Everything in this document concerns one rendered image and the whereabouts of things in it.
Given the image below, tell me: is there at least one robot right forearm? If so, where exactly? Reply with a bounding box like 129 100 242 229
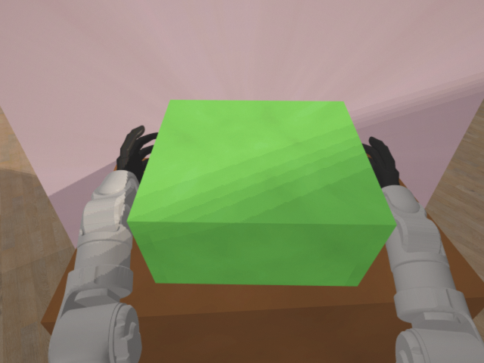
381 185 484 348

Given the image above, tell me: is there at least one robot left hand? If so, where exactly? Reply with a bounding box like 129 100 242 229
116 126 158 184

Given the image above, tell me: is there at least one pedestal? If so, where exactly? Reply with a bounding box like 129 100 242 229
40 154 484 363

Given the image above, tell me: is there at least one robot right hand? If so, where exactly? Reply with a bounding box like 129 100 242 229
362 137 400 188

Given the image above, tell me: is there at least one robot right upper arm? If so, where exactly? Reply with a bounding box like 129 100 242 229
396 328 484 363

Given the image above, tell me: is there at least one robot left upper arm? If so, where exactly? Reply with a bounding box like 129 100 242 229
51 302 142 363

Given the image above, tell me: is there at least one robot left forearm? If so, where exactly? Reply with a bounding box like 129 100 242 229
48 170 140 363

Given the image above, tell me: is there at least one carton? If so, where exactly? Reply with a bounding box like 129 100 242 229
127 100 397 287

